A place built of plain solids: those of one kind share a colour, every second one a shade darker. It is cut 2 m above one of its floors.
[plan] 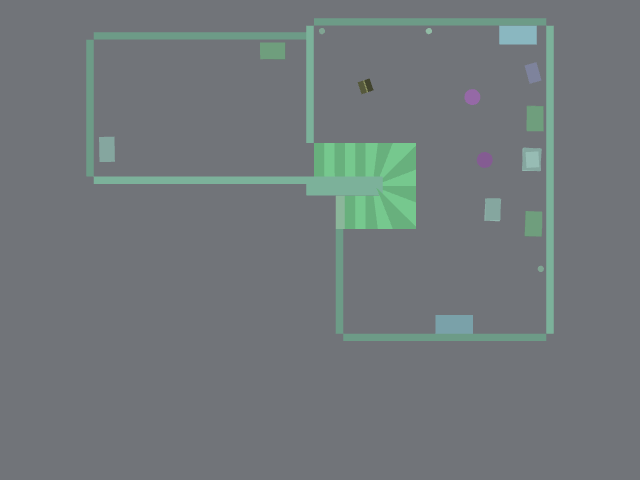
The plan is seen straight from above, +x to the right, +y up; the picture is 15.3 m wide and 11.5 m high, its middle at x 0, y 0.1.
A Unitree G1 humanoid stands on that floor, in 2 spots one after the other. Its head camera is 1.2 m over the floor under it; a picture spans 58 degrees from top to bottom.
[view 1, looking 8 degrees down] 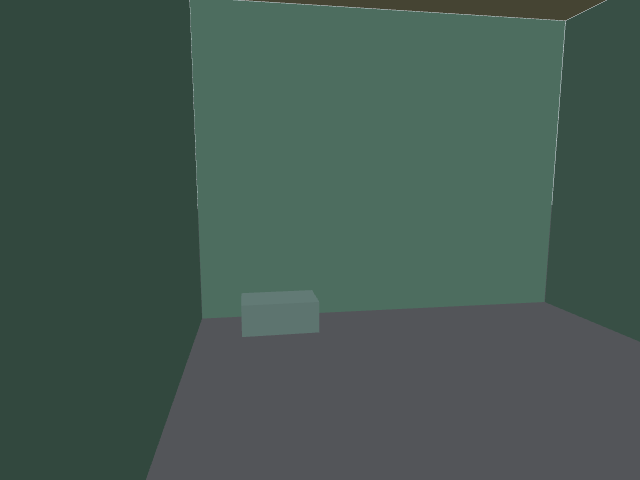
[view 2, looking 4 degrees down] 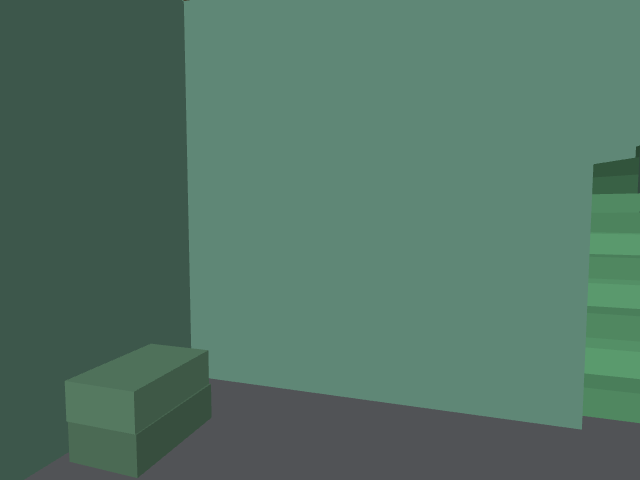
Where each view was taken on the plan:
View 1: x -1.67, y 2.07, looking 171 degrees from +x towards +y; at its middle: wall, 3.83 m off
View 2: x -2.95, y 3.08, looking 18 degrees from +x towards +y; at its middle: wall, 2.76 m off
